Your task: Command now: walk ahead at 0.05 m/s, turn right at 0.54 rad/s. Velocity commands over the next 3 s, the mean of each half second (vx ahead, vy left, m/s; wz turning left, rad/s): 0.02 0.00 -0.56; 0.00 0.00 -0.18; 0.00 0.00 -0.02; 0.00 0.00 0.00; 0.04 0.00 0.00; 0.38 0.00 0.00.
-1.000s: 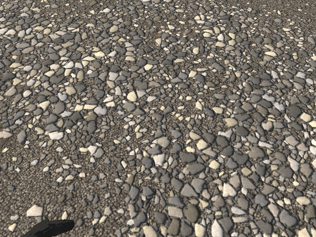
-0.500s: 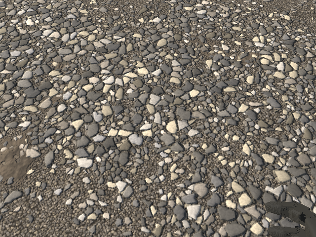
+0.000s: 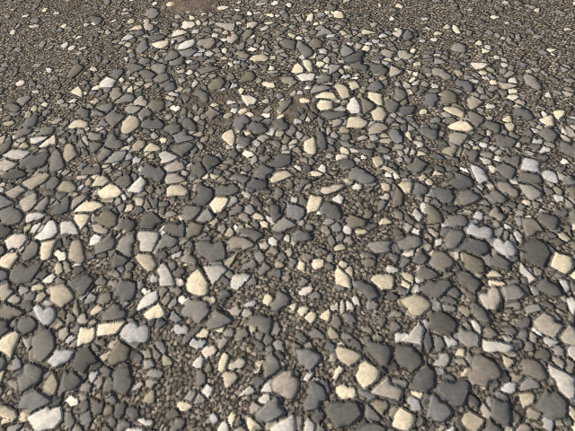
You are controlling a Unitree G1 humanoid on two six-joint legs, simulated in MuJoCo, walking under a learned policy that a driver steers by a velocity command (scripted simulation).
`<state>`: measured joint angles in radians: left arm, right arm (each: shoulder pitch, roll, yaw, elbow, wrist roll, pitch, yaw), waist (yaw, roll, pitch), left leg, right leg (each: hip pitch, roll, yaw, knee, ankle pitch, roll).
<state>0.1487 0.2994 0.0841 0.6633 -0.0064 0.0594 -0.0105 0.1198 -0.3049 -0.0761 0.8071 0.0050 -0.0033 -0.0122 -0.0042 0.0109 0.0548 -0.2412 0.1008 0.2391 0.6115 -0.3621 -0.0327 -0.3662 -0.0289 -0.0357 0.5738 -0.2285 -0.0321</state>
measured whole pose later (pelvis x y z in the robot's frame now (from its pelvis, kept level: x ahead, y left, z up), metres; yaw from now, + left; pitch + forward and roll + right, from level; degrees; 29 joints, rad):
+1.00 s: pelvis +0.01 +0.00 +0.01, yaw -21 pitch -1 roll +0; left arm 0.18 0.23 0.03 0.73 0.02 0.01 0.01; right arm 0.17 -0.28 -0.03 0.89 -0.01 0.00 -0.01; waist -0.03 0.01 0.03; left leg -0.19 0.05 0.00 0.46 -0.24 -0.06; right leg -0.18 0.02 0.05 0.50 -0.29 -0.01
